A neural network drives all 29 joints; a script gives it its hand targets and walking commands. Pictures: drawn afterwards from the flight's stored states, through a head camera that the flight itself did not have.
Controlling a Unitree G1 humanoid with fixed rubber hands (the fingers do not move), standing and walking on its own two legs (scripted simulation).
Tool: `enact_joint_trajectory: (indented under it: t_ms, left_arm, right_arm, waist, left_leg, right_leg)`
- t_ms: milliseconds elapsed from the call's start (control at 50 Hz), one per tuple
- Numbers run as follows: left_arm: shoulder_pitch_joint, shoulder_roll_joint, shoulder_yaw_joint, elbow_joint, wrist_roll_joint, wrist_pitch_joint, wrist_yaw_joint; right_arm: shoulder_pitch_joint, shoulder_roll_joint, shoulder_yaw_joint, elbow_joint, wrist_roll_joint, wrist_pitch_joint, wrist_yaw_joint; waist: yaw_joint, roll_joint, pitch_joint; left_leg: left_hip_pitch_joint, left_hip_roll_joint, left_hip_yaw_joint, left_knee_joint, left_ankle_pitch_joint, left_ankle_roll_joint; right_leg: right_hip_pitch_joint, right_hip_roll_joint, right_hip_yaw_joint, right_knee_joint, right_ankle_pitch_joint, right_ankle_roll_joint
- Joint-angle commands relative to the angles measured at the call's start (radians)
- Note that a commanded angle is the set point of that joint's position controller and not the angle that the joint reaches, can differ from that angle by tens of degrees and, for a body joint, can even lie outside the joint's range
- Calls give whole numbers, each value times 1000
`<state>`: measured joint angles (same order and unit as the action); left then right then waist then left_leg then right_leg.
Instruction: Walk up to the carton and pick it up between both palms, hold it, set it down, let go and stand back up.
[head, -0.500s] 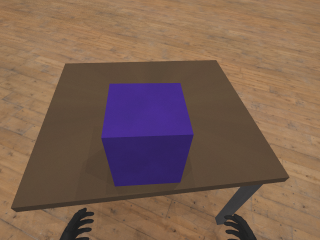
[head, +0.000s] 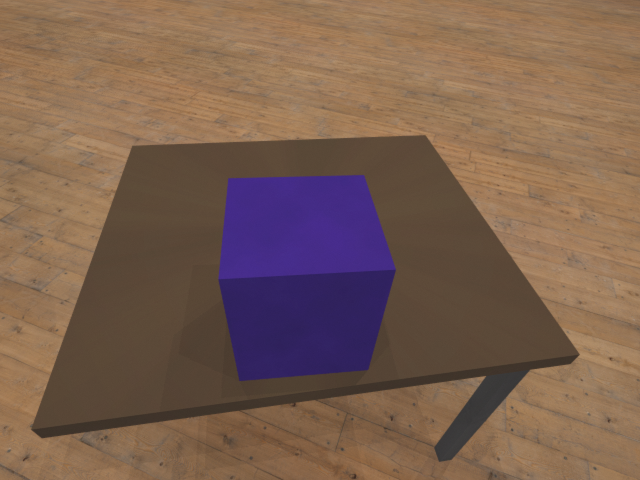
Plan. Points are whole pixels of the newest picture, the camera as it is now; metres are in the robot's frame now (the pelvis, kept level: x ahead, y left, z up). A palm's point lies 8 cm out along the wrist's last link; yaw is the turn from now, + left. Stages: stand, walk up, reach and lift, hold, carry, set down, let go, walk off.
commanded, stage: stand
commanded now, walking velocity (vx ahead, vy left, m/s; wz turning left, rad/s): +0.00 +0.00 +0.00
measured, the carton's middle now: (301, 278) +0.44 +0.03 +0.01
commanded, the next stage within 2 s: none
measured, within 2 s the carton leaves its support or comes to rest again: neither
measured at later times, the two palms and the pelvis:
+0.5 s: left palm out of the picture -0.04 +0.22 -0.14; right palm out of the picture -0.05 -0.22 -0.14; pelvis -0.02 +0.01 +0.00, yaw +0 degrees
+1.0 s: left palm out of the picture -0.06 +0.20 -0.15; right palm out of the picture -0.07 -0.21 -0.15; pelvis -0.02 +0.00 +0.00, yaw +0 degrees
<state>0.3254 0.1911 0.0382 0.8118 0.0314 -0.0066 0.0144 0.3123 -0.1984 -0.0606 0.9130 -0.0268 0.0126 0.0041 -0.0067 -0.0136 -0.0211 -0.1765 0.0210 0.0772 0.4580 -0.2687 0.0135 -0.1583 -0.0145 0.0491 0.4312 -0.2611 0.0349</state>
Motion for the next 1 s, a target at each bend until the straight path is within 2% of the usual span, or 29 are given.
enact_joint_trajectory:
  t_ms: [0, 160, 460, 660, 980]
  left_arm:
    - [50, 96, 24, 0, -5, -19, 13]
    - [76, 68, 15, 92, -9, -20, 20]
    - [130, 23, -8, 225, -12, -15, 29]
    - [135, 0, -17, 273, -13, -16, 31]
    - [128, -18, -23, 311, -15, -9, 32]
  right_arm:
    - [50, -120, -26, -4, 3, -19, -14]
    - [69, -98, -24, 66, 7, -18, -20]
    - [100, -41, -7, 164, 9, -9, -30]
    - [107, -17, 3, 200, 10, -9, -33]
    - [114, 8, 19, 232, 11, -12, -39]
  waist:
    - [2, 24, 88]
    - [-2, 12, 91]
    - [-7, 18, 127]
    - [-10, -2, 129]
    - [-6, 11, 128]
  left_leg:
    - [-19, 83, -109, -140, 83, 22]
    - [-9, 84, -127, -180, -4, 29]
    - [-12, 73, -116, -174, -16, 28]
    - [-10, 66, -103, -148, 12, 22]
    - [-21, 67, -99, -137, 22, 15]
  right_leg:
    - [-57, -57, 45, -85, 160, -36]
    - [-64, -52, 35, -95, 122, -25]
    - [-103, -51, 36, -101, 99, -22]
    - [-115, -50, 43, -104, 92, -27]
    - [-109, -47, 46, -95, 94, -33]
